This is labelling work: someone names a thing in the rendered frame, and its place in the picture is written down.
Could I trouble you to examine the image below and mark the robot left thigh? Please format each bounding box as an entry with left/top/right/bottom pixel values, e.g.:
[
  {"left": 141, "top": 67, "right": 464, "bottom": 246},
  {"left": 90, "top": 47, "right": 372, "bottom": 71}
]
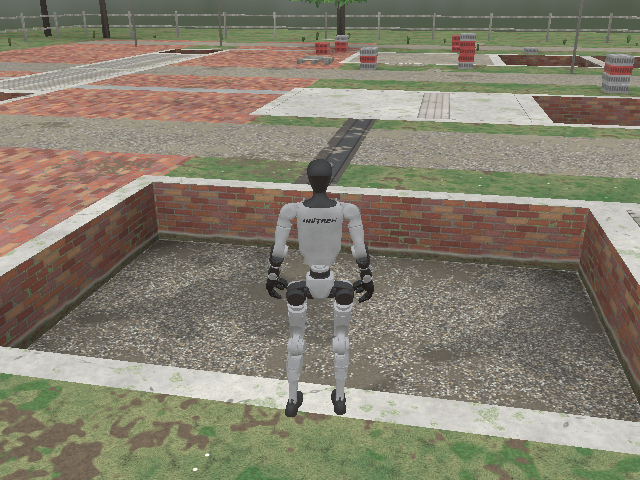
[{"left": 286, "top": 281, "right": 307, "bottom": 356}]

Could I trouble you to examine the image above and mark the robot right hand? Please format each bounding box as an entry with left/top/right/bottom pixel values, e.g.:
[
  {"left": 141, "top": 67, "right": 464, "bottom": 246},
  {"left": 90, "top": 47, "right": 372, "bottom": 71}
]
[{"left": 353, "top": 279, "right": 374, "bottom": 303}]

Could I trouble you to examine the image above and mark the robot right upper arm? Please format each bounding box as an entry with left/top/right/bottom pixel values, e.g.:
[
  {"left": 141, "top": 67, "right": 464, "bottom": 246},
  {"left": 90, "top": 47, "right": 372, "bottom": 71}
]
[{"left": 340, "top": 202, "right": 367, "bottom": 259}]

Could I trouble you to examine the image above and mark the robot right forearm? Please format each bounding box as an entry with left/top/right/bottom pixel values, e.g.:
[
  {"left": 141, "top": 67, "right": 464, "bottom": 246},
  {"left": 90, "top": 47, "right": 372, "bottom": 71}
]
[{"left": 356, "top": 243, "right": 373, "bottom": 283}]

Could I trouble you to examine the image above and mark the robot left forearm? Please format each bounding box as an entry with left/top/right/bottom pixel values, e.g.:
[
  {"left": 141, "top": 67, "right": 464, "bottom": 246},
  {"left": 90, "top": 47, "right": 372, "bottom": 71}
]
[{"left": 267, "top": 243, "right": 284, "bottom": 280}]

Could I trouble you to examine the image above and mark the robot left upper arm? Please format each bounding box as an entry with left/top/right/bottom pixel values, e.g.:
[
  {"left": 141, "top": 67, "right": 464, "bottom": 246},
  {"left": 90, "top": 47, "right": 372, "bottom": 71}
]
[{"left": 272, "top": 202, "right": 299, "bottom": 258}]

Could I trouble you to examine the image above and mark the robot thigh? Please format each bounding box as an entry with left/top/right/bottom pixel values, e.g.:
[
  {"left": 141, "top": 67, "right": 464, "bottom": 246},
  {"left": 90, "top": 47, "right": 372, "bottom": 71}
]
[
  {"left": 332, "top": 280, "right": 354, "bottom": 355},
  {"left": 286, "top": 281, "right": 307, "bottom": 356}
]

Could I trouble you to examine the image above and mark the robot left hand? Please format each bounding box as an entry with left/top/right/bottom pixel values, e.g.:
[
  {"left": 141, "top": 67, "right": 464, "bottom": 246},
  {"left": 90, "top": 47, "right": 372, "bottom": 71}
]
[{"left": 266, "top": 277, "right": 288, "bottom": 299}]

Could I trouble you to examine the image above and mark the robot right thigh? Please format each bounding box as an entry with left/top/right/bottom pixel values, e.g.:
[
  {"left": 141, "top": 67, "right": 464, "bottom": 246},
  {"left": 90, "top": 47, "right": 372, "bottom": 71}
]
[{"left": 332, "top": 280, "right": 354, "bottom": 355}]

